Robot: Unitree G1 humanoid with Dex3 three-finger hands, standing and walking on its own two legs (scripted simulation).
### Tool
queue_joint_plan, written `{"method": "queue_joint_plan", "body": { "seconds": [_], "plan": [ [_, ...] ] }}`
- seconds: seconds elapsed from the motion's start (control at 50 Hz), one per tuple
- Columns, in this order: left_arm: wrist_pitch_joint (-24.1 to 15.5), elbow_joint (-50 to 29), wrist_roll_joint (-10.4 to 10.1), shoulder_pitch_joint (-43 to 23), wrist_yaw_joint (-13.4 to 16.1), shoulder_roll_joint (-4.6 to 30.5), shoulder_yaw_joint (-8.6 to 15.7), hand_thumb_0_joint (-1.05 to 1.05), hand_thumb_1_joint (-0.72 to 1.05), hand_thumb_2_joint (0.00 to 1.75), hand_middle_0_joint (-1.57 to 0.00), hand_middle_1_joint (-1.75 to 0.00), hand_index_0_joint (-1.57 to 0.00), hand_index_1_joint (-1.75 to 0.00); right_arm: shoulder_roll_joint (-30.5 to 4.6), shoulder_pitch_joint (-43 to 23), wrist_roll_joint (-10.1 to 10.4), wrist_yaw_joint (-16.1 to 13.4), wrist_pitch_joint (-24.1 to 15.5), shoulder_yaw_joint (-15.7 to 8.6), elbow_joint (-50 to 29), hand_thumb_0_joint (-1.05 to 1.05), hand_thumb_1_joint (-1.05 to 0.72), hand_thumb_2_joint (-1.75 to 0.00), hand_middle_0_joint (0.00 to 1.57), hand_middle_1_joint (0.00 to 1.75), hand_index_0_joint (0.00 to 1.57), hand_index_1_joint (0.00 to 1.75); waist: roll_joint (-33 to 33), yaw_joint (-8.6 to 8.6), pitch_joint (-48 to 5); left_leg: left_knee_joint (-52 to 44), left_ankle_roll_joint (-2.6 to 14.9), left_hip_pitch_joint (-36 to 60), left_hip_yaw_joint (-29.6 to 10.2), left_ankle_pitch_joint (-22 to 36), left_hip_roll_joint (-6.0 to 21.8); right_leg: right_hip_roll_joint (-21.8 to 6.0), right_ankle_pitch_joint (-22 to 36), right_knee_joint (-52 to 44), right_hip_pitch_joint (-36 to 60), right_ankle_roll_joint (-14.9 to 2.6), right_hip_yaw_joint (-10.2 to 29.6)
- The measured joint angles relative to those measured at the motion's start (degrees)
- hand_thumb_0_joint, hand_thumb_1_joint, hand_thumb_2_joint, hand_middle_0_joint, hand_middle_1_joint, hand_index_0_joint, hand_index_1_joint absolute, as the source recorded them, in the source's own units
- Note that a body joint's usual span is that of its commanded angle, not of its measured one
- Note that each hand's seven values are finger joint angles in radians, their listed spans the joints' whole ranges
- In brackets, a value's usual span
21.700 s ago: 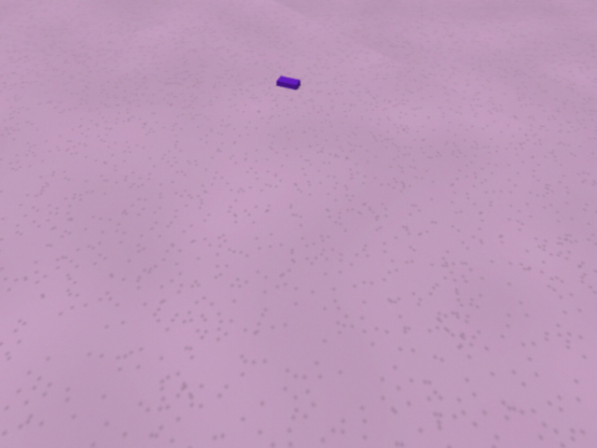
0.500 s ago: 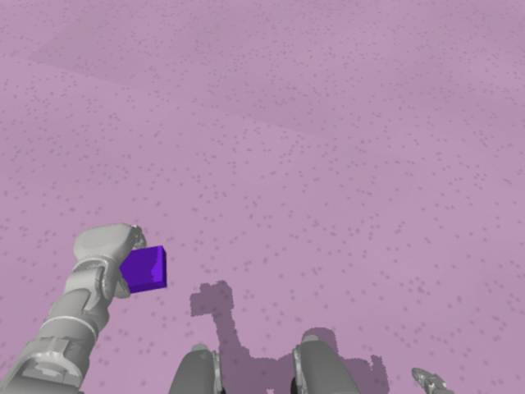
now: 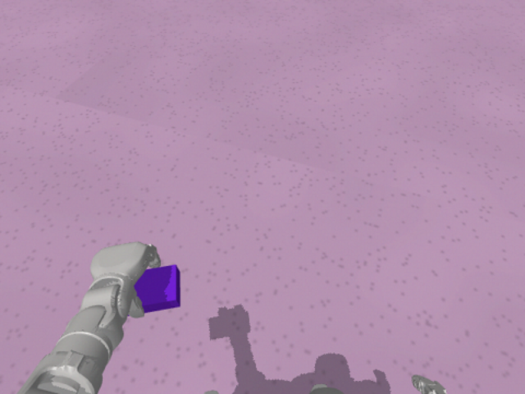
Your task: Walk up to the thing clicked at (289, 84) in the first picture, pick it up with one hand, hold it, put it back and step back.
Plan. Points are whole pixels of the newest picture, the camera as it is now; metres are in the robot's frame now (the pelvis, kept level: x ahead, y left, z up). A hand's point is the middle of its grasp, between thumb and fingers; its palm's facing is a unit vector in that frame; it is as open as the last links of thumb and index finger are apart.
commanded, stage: hold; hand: left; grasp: from above
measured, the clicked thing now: (141, 291) +0.33 +0.22 -0.12
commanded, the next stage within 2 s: crouch in 1.86 s
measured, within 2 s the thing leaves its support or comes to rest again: neither
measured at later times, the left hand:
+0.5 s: hand (126, 273) +0.33 +0.22 -0.03, palm faces -0.44 -0.05 -0.90, open 9.4 cm
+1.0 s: hand (127, 280) +0.31 +0.20 -0.01, palm faces -0.44 -0.05 -0.90, open 9.4 cm
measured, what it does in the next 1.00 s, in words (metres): stands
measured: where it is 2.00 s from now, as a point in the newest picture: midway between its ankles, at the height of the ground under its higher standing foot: outside the picture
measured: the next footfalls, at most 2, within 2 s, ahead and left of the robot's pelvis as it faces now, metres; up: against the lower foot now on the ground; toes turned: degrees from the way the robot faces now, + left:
none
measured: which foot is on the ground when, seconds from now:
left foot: down 0.00-1.00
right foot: down 0.00-1.00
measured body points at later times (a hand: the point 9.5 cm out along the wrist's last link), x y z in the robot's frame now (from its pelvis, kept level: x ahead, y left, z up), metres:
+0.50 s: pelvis +0.02 +0.00 +0.02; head +0.04 -0.02 +0.47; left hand +0.35 +0.22 +0.02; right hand +0.12 -0.27 -0.10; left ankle +0.02 +0.11 -0.70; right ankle +0.02 -0.14 -0.70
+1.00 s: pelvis +0.01 -0.01 +0.03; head +0.02 -0.04 +0.48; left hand +0.33 +0.20 +0.04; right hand +0.14 -0.27 -0.09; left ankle +0.02 +0.11 -0.70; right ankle +0.02 -0.14 -0.70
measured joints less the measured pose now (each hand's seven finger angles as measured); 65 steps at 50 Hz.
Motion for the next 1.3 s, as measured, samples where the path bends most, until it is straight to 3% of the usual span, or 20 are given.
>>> {"method": "queue_joint_plan", "body": {
  "seconds": [0.52, 1.3],
  "plan": [
    [-0.4, -5.9, 1.2, 3.1, -5.3, 0.4, -1.0, 0.0, 0.15, 0.21, -0.77, -0.36, -0.82, -0.31, -1.2, -0.1, 0.8, 1.2, 2.8, -0.6, -2.4, 0.01, -0.9, -0.9, 0.2, 0.3, 0.2, 0.3, 0.2, 1.76, 1.2, -10.9, -0.17, 12.2, 1.0, 3.0, -0.5, -0.3, 2.6, -9.6, 11.3, -0.09, 0.7],
    [-0.4, -12.2, 0.3, 5.8, -10.1, 1.1, -1.3, -0.01, 0.15, 0.19, -0.78, -0.37, -0.82, -0.32, -1.1, -2.8, 1.6, 0.3, 4.3, 0.5, -3.9, 0.01, -0.9, -0.9, 0.2, 0.3, 0.2, 0.3, 0.7, 3.17, 3.7, -19.0, -0.74, 20.2, 1.3, 7.8, -0.6, -0.1, 6.3, -15.7, 18.3, -0.75, 0.9]
  ]
}}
